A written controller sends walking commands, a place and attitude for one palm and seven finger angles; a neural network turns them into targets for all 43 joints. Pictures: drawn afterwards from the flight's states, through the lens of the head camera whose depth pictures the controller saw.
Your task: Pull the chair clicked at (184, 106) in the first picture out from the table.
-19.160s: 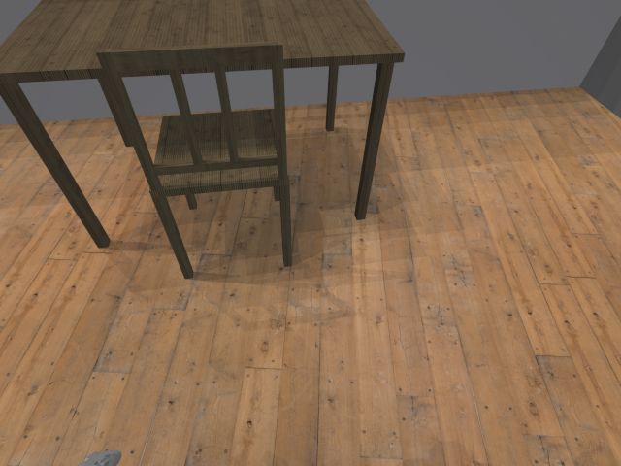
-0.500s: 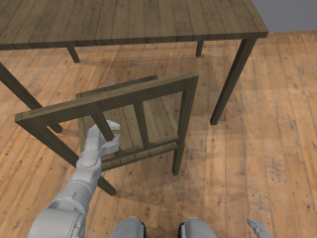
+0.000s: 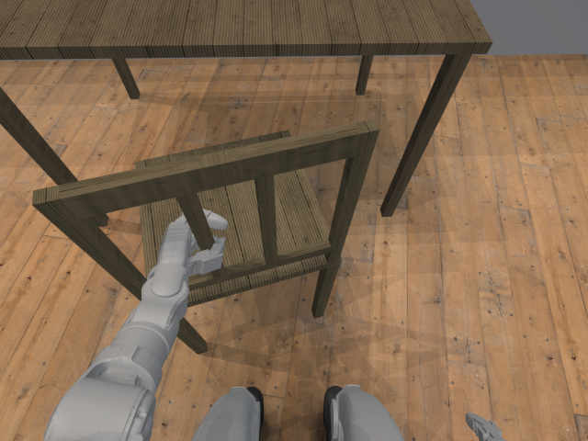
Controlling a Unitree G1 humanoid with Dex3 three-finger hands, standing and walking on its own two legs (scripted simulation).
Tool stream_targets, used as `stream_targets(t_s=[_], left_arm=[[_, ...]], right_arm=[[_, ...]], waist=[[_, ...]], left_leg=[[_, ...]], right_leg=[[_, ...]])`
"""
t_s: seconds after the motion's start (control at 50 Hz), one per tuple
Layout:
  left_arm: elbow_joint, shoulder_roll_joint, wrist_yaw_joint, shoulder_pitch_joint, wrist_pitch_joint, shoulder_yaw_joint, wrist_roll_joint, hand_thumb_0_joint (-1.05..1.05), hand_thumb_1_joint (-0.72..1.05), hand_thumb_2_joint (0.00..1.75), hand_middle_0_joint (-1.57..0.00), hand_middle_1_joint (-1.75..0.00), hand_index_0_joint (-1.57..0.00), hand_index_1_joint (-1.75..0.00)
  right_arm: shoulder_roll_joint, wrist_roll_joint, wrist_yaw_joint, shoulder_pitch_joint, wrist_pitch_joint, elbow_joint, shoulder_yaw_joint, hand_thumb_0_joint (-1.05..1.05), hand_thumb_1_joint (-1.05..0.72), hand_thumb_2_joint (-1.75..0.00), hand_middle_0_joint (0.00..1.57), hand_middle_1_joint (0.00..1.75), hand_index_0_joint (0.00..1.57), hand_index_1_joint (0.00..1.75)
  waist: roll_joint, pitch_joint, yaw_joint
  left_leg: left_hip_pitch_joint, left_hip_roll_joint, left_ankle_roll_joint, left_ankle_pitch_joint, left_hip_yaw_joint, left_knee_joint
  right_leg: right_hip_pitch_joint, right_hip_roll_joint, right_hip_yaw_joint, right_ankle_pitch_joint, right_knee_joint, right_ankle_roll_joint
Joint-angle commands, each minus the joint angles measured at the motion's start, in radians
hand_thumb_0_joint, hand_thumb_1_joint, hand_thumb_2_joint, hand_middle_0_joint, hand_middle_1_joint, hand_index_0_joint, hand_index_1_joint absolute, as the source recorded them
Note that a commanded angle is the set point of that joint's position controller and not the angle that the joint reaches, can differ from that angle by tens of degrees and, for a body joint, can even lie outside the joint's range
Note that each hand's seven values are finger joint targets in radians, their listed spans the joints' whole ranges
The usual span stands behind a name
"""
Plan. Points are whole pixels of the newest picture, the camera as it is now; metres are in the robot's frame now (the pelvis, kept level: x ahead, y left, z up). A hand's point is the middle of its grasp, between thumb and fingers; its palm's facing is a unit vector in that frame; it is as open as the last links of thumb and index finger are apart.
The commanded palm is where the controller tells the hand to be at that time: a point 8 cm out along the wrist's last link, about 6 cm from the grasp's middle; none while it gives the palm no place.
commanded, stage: step backward, pulling the chair out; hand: left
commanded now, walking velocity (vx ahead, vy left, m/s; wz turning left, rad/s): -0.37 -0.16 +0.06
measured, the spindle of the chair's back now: (205, 239) +0.41 +0.14 -0.06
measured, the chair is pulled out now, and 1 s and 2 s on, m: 0.23 0.35 0.46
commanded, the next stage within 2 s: none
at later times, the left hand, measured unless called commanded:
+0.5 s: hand (201, 282) +0.33 +0.14 -0.05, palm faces +0.01 -0.98 -0.20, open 5.5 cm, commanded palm +0.34 +0.19 -0.05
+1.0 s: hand (194, 327) +0.26 +0.14 -0.05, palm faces +0.03 -0.97 -0.23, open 5.6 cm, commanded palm +0.26 +0.19 -0.04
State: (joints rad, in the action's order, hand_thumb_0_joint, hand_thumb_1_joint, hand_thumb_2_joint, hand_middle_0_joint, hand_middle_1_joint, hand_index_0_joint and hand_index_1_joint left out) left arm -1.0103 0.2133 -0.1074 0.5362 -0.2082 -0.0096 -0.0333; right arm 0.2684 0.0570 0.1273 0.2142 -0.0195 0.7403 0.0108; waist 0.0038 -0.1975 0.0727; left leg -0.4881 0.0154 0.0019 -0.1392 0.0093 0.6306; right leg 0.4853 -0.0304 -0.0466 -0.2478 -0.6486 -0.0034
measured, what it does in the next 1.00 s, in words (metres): walks backwards: left foot, then right foot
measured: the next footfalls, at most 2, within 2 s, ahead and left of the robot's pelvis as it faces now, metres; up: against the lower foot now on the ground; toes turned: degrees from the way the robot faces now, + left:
left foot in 0.38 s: +0.01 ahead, +0.14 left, +0.00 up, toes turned +3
right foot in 0.52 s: +0.02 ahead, -0.13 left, +0.00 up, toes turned -1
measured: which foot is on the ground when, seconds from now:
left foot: down 0.00-0.18, up 0.20-0.36, down 0.38-1.00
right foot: down 0.00-0.40, up 0.42-0.50, down 0.52-1.00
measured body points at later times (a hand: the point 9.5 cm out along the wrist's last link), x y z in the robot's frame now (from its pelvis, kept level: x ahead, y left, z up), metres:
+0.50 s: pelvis -0.04 +0.00 +0.00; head +0.05 +0.01 +0.44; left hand +0.33 +0.19 -0.03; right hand +0.06 -0.27 -0.12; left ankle -0.03 +0.14 -0.72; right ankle +0.05 -0.13 -0.71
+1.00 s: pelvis -0.12 -0.01 +0.00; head -0.02 -0.02 +0.44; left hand +0.26 +0.19 -0.03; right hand -0.02 -0.27 -0.14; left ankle -0.03 +0.14 -0.72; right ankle -0.02 -0.13 -0.72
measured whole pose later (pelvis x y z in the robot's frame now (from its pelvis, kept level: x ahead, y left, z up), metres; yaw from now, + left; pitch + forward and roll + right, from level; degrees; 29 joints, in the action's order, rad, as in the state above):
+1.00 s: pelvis -0.12 -0.01 +0.00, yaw +1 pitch +0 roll -1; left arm -1.06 0.23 -0.08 0.60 -0.19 0.04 -0.04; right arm 0.23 0.05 0.11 0.17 -0.01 0.76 0.00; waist 0.02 -0.22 0.05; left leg -0.46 0.07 -0.05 -0.19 0.00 0.65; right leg 0.45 -0.01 -0.04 -0.18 -0.63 0.00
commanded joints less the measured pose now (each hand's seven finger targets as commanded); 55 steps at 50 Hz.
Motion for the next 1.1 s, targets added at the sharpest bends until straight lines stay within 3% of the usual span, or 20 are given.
stream_targets(t_s=[0.0, 0.06, 0.12, 0.18, 0.2, 0.24, 0.3, 0.34, 0.36, 0.42, 0.48, 0.56, 0.6, 0.68, 0.74, 0.78, 0.84, 0.92, 1.0, 1.08], left_arm=[[0.234, 0.176, -0.004, 0.406, -0.085, 0.042, 0.001, 0.0, 0.9, 0.9, -0.5, -1.45, -0.5, -1.45], [0.209, 0.19, 0.009, 0.406, -0.088, 0.056, 0.008, 0.0, 0.9, 0.9, -0.5, -1.45, -0.5, -1.45], [0.184, 0.239, 0.014, 0.405, -0.084, 0.08, 0.012, 0.0, 0.9, 0.9, -0.5, -1.45, -0.5, -1.45], [0.149, 0.27, -0.01, 0.346, -0.066, 0.086, 0.019, 0.0, 0.9, 0.9, -0.5, -1.45, -0.5, -1.45], [0.146, 0.241, -0.012, 0.332, -0.049, 0.076, 0.023, 0.0, 0.9, 0.9, -0.5, -1.45, -0.5, -1.45], [0.167, 0.241, -0.015, 0.336, -0.026, 0.105, 0.016, 0.0, 0.9, 0.9, -0.5, -1.45, -0.5, -1.45], [0.184, 0.213, -0.014, 0.338, -0.014, 0.102, 0.007, 0.0, 0.9, 0.9, -0.5, -1.45, -0.5, -1.45], [0.183, 0.218, -0.013, 0.33, -0.004, 0.094, 0.006, 0.0, 0.9, 0.9, -0.5, -1.45, -0.5, -1.45], [0.218, 0.201, -0.007, 0.349, -0.006, 0.084, 0.009, 0.0, 0.9, 0.9, -0.5, -1.45, -0.5, -1.45], [0.326, 0.133, 0.005, 0.507, -0.019, 0.033, 0.021, 0.0, 0.9, 0.9, -0.5, -1.45, -0.5, -1.45], [0.218, 0.118, 0.001, 0.465, -0.038, 0.045, 0.035, 0.0, 0.9, 0.9, -0.5, -1.45, -0.5, -1.45], [0.169, 0.19, 0.0, 0.474, -0.056, 0.064, 0.027, 0.0, 0.9, 0.9, -0.5, -1.45, -0.5, -1.45], [0.154, 0.214, 0.005, 0.432, -0.039, 0.07, 0.024, 0.0, 0.9, 0.9, -0.5, -1.45, -0.5, -1.45], [0.176, 0.202, 0.0, 0.419, -0.004, 0.067, 0.012, 0.0, 0.9, 0.9, -0.5, -1.45, -0.5, -1.45], [0.204, 0.167, 0.001, 0.423, -0.021, 0.052, 0.013, 0.0, 0.9, 0.9, -0.5, -1.45, -0.5, -1.45], [0.213, 0.16, 0.004, 0.432, -0.034, 0.062, 0.014, 0.0, 0.9, 0.9, -0.5, -1.45, -0.5, -1.45], [0.202, 0.155, 0.012, 0.445, -0.054, 0.052, 0.022, 0.0, 0.9, 0.9, -0.5, -1.45, -0.5, -1.45], [0.178, 0.235, 0.005, 0.424, -0.076, 0.092, 0.026, 0.0, 0.9, 0.9, -0.5, -1.45, -0.5, -1.45], [0.153, 0.276, -0.004, 0.412, -0.074, 0.097, 0.021, 0.0, 0.9, 0.9, -0.5, -1.45, -0.5, -1.45], [0.153, 0.262, -0.006, 0.397, -0.052, 0.111, 0.018, 0.0, 0.9, 0.9, -0.5, -1.45, -0.5, -1.45]], right_arm=[[0.139, -0.013, 0.013, 0.003, -0.053, -0.085, -0.044, 0.0, -0.9, -0.9, 0.2, 0.3, 0.2, 0.3], [0.131, -0.019, 0.015, 0.026, -0.063, -0.06, -0.047, 0.0, -0.9, -0.9, 0.2, 0.3, 0.2, 0.3], [0.133, -0.011, 0.018, 0.01, -0.07, -0.062, -0.051, 0.0, -0.9, -0.9, 0.2, 0.3, 0.2, 0.3], [0.106, -0.005, 0.009, 0.012, -0.07, -0.045, -0.056, 0.0, -0.9, -0.9, 0.2, 0.3, 0.2, 0.3], [0.098, -0.019, 0.003, -0.017, -0.068, -0.046, -0.044, 0.0, -0.9, -0.9, 0.2, 0.3, 0.2, 0.3], [0.08, -0.023, -0.006, -0.005, -0.064, -0.041, -0.017, 0.0, -0.9, -0.9, 0.2, 0.3, 0.2, 0.3], [0.105, -0.016, -0.001, 0.014, -0.075, -0.024, -0.012, 0.0, -0.9, -0.9, 0.2, 0.3, 0.2, 0.3], [0.13, -0.019, 0.012, 0.04, -0.067, -0.018, -0.02, 0.0, -0.9, -0.9, 0.2, 0.3, 0.2, 0.3], [0.163, -0.022, 0.015, 0.016, -0.059, -0.043, -0.037, 0.0, -0.9, -0.9, 0.2, 0.3, 0.2, 0.3], [0.126, -0.038, 0.003, -0.012, -0.035, -0.082, -0.046, 0.0, -0.9, -0.9, 0.2, 0.3, 0.2, 0.3], [0.124, -0.034, -0.016, 0.057, -0.039, -0.031, -0.065, 0.0, -0.9, -0.9, 0.2, 0.3, 0.2, 0.3], [0.134, -0.011, -0.006, 0.075, -0.028, -0.01, -0.076, 0.0, -0.9, -0.9, 0.2, 0.3, 0.2, 0.3], [0.113, -0.008, -0.001, 0.022, -0.029, -0.032, -0.06, 0.0, -0.9, -0.9, 0.2, 0.3, 0.2, 0.3], [0.134, -0.008, 0.017, 0.014, -0.016, -0.042, -0.055, 0.0, -0.9, -0.9, 0.2, 0.3, 0.2, 0.3], [0.141, -0.019, 0.01, -0.027, -0.004, -0.08, -0.054, 0.0, -0.9, -0.9, 0.2, 0.3, 0.2, 0.3], [0.125, -0.021, 0.002, -0.019, -0.005, -0.087, -0.056, 0.0, -0.9, -0.9, 0.2, 0.3, 0.2, 0.3], [0.121, -0.021, -0.007, 0.023, -0.02, -0.065, -0.063, 0.0, -0.9, -0.9, 0.2, 0.3, 0.2, 0.3], [0.13, -0.014, 0.003, 0.037, -0.021, -0.051, -0.078, 0.0, -0.9, -0.9, 0.2, 0.3, 0.2, 0.3], [0.104, -0.003, 0.006, 0.025, -0.04, -0.041, -0.068, 0.0, -0.9, -0.9, 0.2, 0.3, 0.2, 0.3], [0.111, -0.012, 0.006, 0.023, -0.05, -0.024, -0.04, 0.0, -0.9, -0.9, 0.2, 0.3, 0.2, 0.3]], waist=[[0.208, 0.487, -0.039], [0.192, 0.501, -0.026], [0.131, 0.428, -0.035], [-0.169, 0.468, -0.05], [-0.134, 0.468, -0.071], [-0.178, 0.46, -0.058], [-0.18, 0.472, -0.061], [-0.067, 0.463, -0.057], [0.083, 0.462, -0.077], [0.295, 0.495, -0.059], [0.112, 0.545, -0.039], [-0.06, 0.639, -0.014], [-0.046, 0.601, -0.035], [-0.087, 0.583, -0.037], [0.209, 0.499, -0.052], [0.222, 0.504, -0.062], [0.117, 0.536, -0.042], [0.081, 0.574, -0.031], [-0.124, 0.532, -0.034], [-0.149, 0.532, -0.041]], left_leg=[[0.147, 0.271, 0.109, -0.141, 0.32, -0.26], [0.175, 0.264, 0.108, -0.001, 0.264, -0.194], [-0.003, 0.191, 0.073, -0.242, 0.198, -0.153], [0.113, -0.033, -0.041, -0.342, 0.028, 0.381], [0.081, -0.032, -0.045, -0.387, 0.067, 0.547], [0.067, -0.004, -0.042, -0.427, 0.088, 0.519], [0.156, -0.003, -0.037, -0.391, 0.027, 0.069], [0.215, 0.025, -0.016, -0.218, 0.029, -0.235], [0.21, 0.142, 0.037, -0.066, 0.162, -0.255], [0.182, 0.288, 0.109, 0.221, 0.239, -0.22], [0.441, 0.27, 0.067, 0.772, 0.201, 0.009], [0.238, 0.117, -0.056, 0.279, 0.057, 0.129], [0.153, 0.06, -0.061, -0.232, 0.06, 0.103], [0.259, 0.1, -0.026, 0.063, 0.052, -0.091], [0.147, 0.235, 0.06, 0.027, 0.172, -0.258], [0.134, 0.286, 0.104, 0.14, 0.212, -0.217], [0.243, 0.256, 0.07, 0.333, 0.172, -0.094], [0.207, 0.2, 0.019, 0.145, 0.109, -0.06], [0.231, 0.032, -0.034, -0.284, 0.002, 0.124], [0.245, 0.023, -0.026, -0.248, 0.033, 0.028]], right_leg=[[-0.2, 0.0, 0.056, -0.152, -0.09, 0.019], [-0.26, -0.001, 0.062, -0.093, -0.005, 0.01], [-0.328, -0.061, 0.127, -0.141, 0.075, 0.042], [-0.119, -0.39, 0.431, -0.39, 0.436, 0.175], [-0.114, -0.414, 0.418, -0.322, 0.448, 0.204], [-0.152, -0.38, 0.281, -0.226, 0.38, 0.176], [-0.279, -0.308, 0.194, 0.105, 0.264, 0.113], [-0.274, -0.23, 0.133, 0.066, 0.168, 0.042], [-0.23, -0.136, 0.076, 0.053, 0.078, 0.001], [-0.212, -0.045, 0.033, -0.092, -0.2, -0.007], [-0.211, -0.061, 0.065, 0.202, 0.024, 0.025], [-0.495, -0.243, 0.193, 0.884, 0.1, 0.116], [-0.468, -0.334, 0.232, 0.824, 0.152, 0.134], [-0.354, -0.232, 0.131, 0.459, 0.165, 0.036], [-0.3, -0.064, 0.033, -0.01, -0.026, -0.009], [-0.295, -0.035, 0.036, -0.054, -0.092, 0.004], [-0.305, -0.064, 0.076, 0.205, 0.032, 0.011], [-0.319, -0.116, 0.133, 0.285, 0.06, 0.036], [-0.158, -0.297, 0.287, -0.031, 0.326, 0.091], [-0.22, -0.273, 0.202, 0.086, 0.28, 0.072]])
